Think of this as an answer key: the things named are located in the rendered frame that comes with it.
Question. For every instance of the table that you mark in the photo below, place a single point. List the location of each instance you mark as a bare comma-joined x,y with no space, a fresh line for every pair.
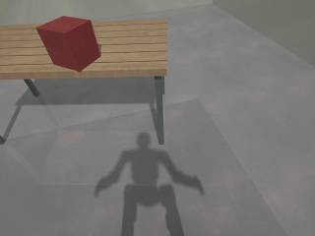
128,48

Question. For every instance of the carton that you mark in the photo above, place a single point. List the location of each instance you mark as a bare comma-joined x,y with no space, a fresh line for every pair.
70,42

